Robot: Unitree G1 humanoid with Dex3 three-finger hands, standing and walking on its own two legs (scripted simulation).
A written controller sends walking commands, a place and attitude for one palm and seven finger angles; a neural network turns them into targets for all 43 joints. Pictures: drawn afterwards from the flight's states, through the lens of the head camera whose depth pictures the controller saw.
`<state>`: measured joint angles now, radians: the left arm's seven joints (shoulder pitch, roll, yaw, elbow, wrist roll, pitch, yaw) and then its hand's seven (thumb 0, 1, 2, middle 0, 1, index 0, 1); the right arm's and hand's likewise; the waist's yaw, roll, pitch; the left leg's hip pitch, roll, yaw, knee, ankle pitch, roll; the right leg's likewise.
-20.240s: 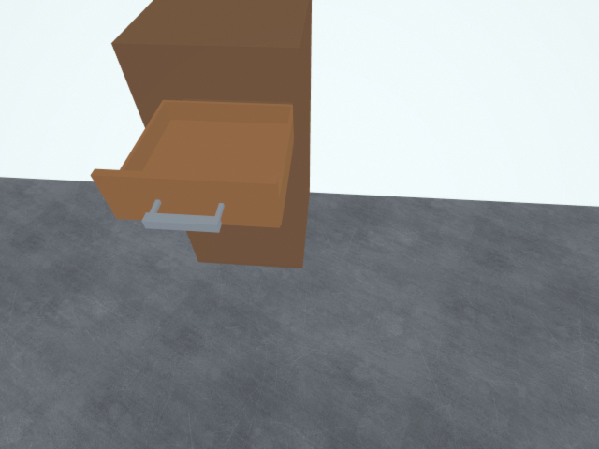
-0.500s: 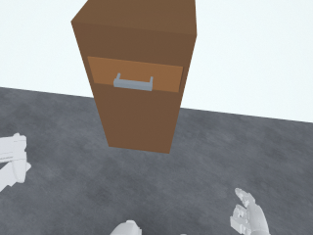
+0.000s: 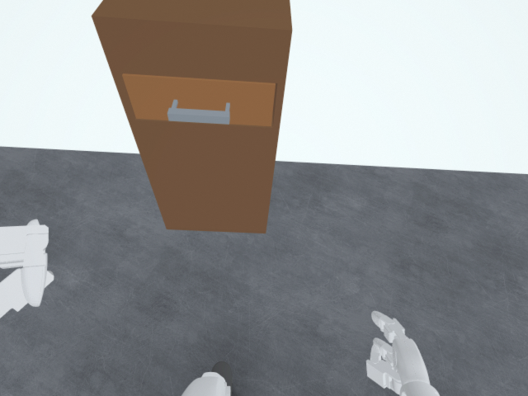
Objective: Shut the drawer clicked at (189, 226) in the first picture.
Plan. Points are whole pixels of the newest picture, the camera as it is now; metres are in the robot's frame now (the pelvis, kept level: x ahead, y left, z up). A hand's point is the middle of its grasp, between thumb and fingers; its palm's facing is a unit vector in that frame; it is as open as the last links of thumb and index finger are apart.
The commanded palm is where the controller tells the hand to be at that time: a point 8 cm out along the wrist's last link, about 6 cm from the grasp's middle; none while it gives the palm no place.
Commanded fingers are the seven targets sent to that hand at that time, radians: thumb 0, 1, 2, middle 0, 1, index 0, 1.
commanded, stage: stop stepping back and stand still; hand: left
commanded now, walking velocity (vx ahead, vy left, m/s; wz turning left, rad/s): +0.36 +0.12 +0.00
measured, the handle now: (200, 110) +0.78 +0.21 -0.08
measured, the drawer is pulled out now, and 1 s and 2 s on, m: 0.00 0.00 0.00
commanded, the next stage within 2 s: let the arm hang, fingers relaxed in 0.84 s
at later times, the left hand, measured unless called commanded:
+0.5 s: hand out of the picture +0.12 +0.25 +0.17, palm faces +0.40 -0.82 -0.41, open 3.2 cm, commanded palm +0.07 +0.29 +0.18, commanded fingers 0.00 0.90 0.90 -1.40 -1.60 -1.40 -1.60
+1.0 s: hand out of the picture +0.14 +0.28 +0.10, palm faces +0.32 -0.82 -0.48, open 3.2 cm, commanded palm none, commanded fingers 0.00 0.90 0.90 -1.24 -1.43 -1.24 -1.43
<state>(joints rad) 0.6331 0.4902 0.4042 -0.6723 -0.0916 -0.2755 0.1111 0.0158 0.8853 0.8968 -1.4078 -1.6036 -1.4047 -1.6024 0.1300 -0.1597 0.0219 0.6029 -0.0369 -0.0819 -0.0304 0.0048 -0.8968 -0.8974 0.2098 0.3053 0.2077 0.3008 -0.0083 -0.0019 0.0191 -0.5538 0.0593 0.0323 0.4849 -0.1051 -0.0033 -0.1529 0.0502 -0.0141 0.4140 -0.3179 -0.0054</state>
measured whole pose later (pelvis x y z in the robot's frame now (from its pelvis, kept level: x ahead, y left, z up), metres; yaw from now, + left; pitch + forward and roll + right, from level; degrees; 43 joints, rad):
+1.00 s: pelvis -0.06 +0.02 +0.00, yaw +4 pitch +0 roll -1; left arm 0.44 0.39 0.26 -0.24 0.01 -0.17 0.08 0.01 0.89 0.90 -1.40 -1.60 -1.40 -1.60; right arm 0.17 -0.24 0.00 0.71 0.00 -0.13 -0.03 0.01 -0.90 -0.90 0.21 0.30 0.20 0.30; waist 0.01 0.03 0.01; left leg -0.37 -0.04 0.00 0.49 -0.13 0.06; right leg -0.20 0.01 0.00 0.51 -0.32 0.01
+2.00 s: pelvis -0.04 -0.01 +0.01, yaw +5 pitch -2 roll +0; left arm 0.29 0.12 0.01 1.12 0.00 0.00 0.04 0.02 0.93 0.90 -0.20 -0.31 -0.20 -0.31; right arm 0.30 -0.12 -0.01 1.13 -0.02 0.00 -0.04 0.00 -0.91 -0.90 0.20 0.30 0.20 0.30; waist -0.02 0.01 0.03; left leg -0.28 -0.02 -0.03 0.45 -0.14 0.01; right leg -0.09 0.04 -0.02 0.45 -0.32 -0.05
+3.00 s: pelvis -0.03 -0.02 +0.01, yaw +4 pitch -2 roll +0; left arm 0.32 0.12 0.02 1.13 0.00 0.00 0.04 0.00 0.91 0.90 -0.20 -0.30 -0.20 -0.30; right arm 0.29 -0.12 -0.01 1.14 -0.01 0.00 -0.05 0.00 -0.91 -0.90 0.20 0.30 0.20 0.30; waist -0.01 0.02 0.06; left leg -0.25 -0.01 -0.02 0.45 -0.16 0.00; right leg -0.06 0.05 -0.01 0.42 -0.32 -0.05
